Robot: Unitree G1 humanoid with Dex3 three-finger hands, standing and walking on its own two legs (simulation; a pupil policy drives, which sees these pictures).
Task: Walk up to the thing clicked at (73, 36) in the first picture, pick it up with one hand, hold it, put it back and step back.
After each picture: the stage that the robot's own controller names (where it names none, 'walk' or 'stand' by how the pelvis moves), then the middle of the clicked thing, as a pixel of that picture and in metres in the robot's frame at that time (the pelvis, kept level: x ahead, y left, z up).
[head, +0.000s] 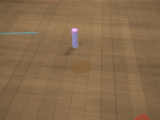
stand; (74, 38) +1.55 +0.12 -0.66
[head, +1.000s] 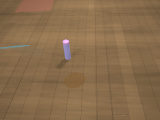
walk; (66, 50) +1.41 +0.28 -0.65
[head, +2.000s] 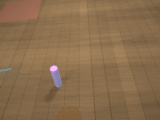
walk; (56, 76) +0.93 +0.33 -0.65
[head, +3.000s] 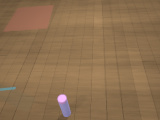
walk; (64, 106) +0.63 +0.25 -0.65
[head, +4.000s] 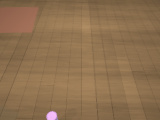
stand; out of the picture +0.50 +0.22 -0.64
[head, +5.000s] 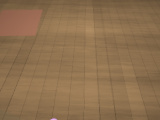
stand; out of the picture +0.46 +0.21 -0.65
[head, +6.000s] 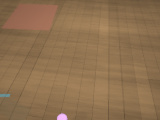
stand; out of the picture +0.48 +0.15 -0.65
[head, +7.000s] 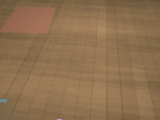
stand; out of the picture +0.45 +0.18 -0.66
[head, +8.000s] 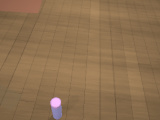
stand; (56, 109) +0.52 +0.15 -0.64
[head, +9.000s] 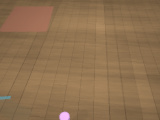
stand; out of the picture +0.49 +0.16 -0.65
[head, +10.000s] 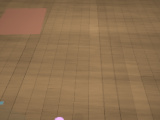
stand; out of the picture +0.47 +0.18 -0.66
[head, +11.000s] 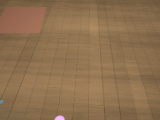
stand; out of the picture +0.47 +0.17 -0.66
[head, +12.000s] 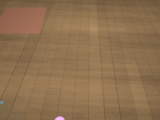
stand; out of the picture +0.47 +0.17 -0.66
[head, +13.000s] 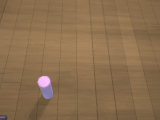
go down; (46, 88) +0.51 +0.19 -0.51
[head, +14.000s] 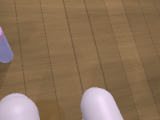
go down; out of the picture +0.52 +0.29 -0.25
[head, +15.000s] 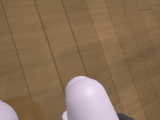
close in; out of the picture +0.49 +0.34 -0.18
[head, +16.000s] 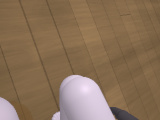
close; out of the picture +0.48 +0.35 -0.17
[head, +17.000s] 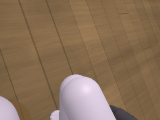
lift; out of the picture +0.45 +0.34 -0.17
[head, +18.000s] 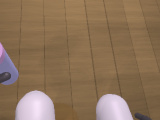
lift; out of the picture +0.37 +0.28 -0.04
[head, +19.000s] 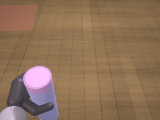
hold; (44, 99) +0.31 +0.14 +0.05
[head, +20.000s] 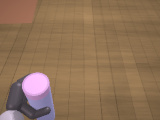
hold; (41, 103) +0.31 +0.15 +0.00
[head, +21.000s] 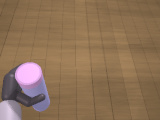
crouch; (36, 90) +0.36 +0.16 -0.04
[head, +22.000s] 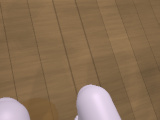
lower; out of the picture +0.53 +0.28 -0.06
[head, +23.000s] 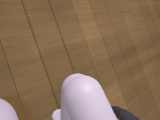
lower; out of the picture +0.44 +0.35 -0.18
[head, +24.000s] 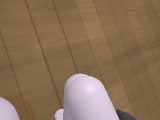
lower; out of the picture +0.44 +0.36 -0.18
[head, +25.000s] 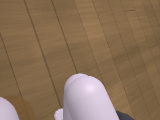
lower; out of the picture +0.44 +0.36 -0.18
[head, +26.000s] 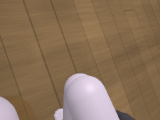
lower; out of the picture +0.44 +0.36 -0.17
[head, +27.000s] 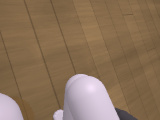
loosen; out of the picture +0.44 +0.35 -0.18
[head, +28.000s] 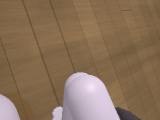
rise; out of the picture +0.44 +0.36 -0.18
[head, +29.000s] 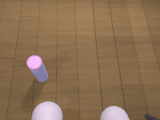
walk; (39, 70) +0.50 +0.25 -0.38
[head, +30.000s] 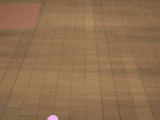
stand; out of the picture +0.45 +0.19 -0.60
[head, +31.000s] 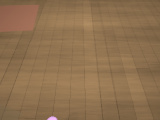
stand; out of the picture +0.45 +0.20 -0.60
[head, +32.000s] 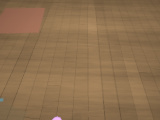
stand; out of the picture +0.46 +0.19 -0.64
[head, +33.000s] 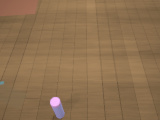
walk; (57, 108) +0.51 +0.22 -0.63
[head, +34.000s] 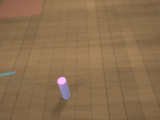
walk; (64, 88) +0.71 +0.24 -0.63
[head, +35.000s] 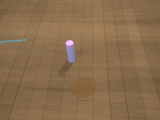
walk; (70, 52) +1.06 +0.15 -0.63
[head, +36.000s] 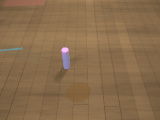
stand; (65, 58) +1.11 +0.20 -0.65
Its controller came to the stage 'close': yes
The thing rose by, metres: 0.65
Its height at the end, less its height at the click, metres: +0.00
